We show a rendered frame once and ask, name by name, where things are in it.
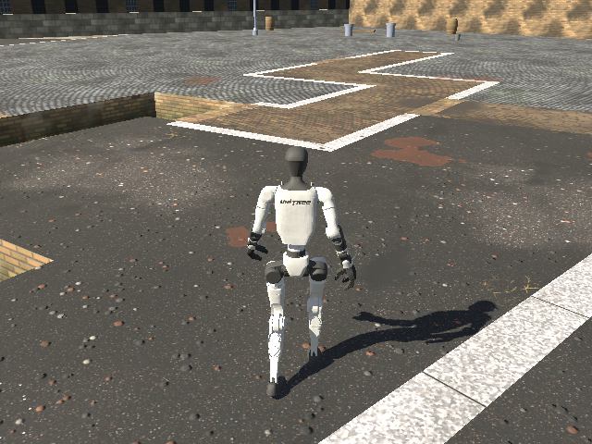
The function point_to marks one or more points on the robot right hand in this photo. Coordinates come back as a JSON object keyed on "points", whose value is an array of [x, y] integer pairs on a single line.
{"points": [[351, 276]]}

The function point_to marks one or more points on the right robot forearm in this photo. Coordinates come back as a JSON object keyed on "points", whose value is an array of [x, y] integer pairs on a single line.
{"points": [[342, 250]]}

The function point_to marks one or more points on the robot right foot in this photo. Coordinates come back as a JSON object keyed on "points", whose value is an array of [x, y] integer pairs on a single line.
{"points": [[313, 360]]}

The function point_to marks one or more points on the humanoid robot torso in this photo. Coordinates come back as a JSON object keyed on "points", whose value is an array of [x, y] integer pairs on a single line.
{"points": [[295, 219]]}

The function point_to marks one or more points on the robot left hand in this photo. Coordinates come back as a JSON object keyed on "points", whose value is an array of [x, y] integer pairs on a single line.
{"points": [[256, 256]]}

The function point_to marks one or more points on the right robot upper arm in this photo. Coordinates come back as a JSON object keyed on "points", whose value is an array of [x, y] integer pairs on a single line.
{"points": [[325, 196]]}

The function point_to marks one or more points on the left robot forearm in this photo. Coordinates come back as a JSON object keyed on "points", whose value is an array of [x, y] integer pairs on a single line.
{"points": [[253, 239]]}

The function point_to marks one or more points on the left robot upper arm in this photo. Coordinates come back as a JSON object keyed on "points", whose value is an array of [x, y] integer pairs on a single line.
{"points": [[266, 196]]}

